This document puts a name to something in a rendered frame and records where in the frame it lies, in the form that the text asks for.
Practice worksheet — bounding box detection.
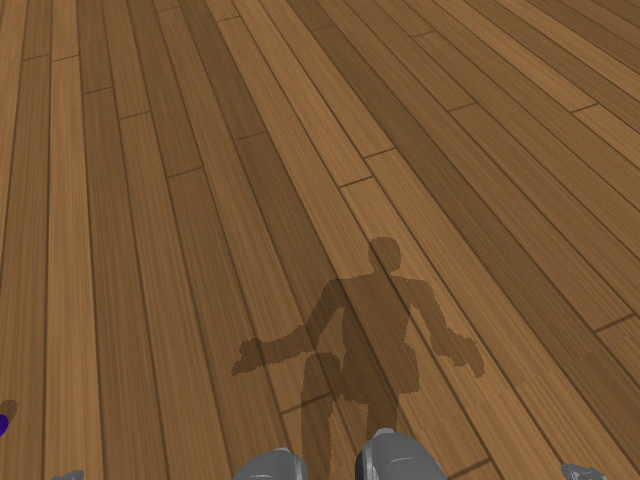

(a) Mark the right robot hand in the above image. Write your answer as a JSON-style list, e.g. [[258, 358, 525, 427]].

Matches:
[[561, 464, 607, 480]]

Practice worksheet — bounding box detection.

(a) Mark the tin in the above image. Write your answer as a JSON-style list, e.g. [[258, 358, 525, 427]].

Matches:
[[0, 414, 8, 437]]

